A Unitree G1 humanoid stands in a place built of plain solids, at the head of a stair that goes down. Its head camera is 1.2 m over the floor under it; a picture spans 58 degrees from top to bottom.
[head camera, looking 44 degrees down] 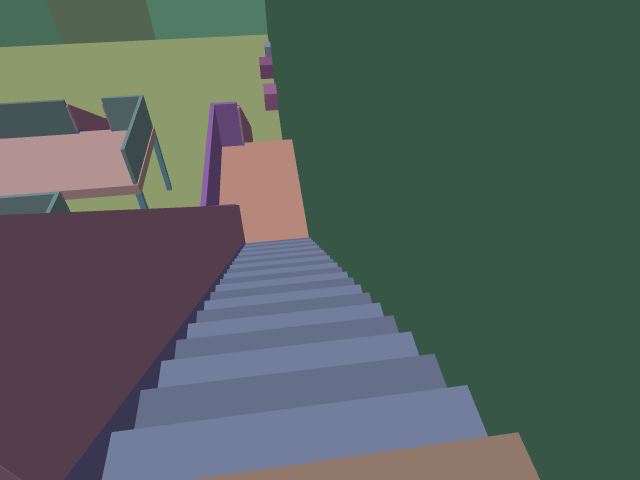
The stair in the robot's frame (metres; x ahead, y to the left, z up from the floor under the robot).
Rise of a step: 0.20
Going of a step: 0.24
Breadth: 1.19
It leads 8 degrees to the left of straight ahead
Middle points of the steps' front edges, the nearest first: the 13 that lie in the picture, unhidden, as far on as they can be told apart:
0.41 0.05 0.00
0.65 0.08 -0.19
0.89 0.11 -0.39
1.13 0.14 -0.59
1.37 0.18 -0.78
1.61 0.21 -0.98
1.85 0.24 -1.18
2.09 0.28 -1.37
2.34 0.31 -1.57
2.58 0.34 -1.77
2.82 0.37 -1.96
3.06 0.41 -2.16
3.30 0.44 -2.35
